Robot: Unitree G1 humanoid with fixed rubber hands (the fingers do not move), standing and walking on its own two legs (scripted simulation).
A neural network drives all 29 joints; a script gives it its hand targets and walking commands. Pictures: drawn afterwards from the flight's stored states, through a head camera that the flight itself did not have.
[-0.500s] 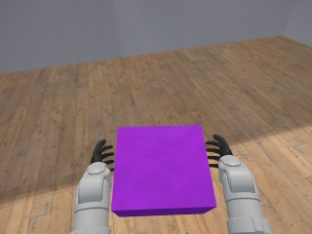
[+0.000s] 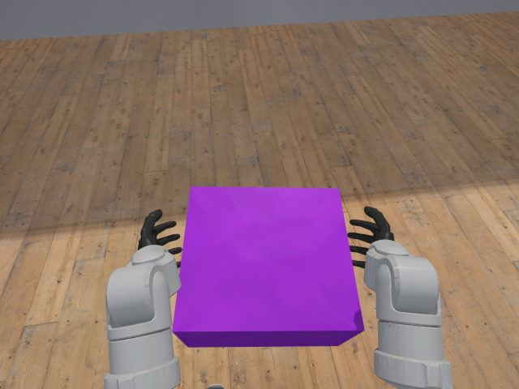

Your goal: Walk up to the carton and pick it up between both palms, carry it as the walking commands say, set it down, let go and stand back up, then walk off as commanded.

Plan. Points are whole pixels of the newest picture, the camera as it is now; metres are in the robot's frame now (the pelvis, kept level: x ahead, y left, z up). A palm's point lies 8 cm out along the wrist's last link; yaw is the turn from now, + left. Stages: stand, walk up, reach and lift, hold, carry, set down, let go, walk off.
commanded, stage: carry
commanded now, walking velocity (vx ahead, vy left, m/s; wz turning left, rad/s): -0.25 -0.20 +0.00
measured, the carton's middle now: (264, 266) +0.32 +0.02 -0.02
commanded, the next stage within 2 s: none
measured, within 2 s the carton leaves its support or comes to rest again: neither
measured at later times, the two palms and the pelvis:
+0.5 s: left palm out of the picture +0.09 +0.07 +0.07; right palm out of the picture +0.11 -0.25 +0.08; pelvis -0.17 -0.11 +0.00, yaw +2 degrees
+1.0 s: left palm out of the picture -0.08 -0.09 +0.07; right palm out of the picture -0.08 -0.42 +0.08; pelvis -0.37 -0.25 -0.01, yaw +3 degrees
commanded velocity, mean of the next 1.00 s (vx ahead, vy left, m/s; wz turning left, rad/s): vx -0.25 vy -0.20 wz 0.00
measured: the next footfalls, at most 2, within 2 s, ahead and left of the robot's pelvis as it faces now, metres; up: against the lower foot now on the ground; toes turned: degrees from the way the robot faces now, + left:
right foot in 0.08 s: +0.00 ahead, -0.17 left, +0.00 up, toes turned -3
left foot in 0.36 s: -0.10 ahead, +0.00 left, +0.00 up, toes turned +9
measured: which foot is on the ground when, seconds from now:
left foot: down 0.00-0.10, up 0.12-0.34, down 0.36-0.74, up 0.76-1.00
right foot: up 0.00-0.06, down 0.08-0.38, up 0.40-0.68, down 0.70-1.00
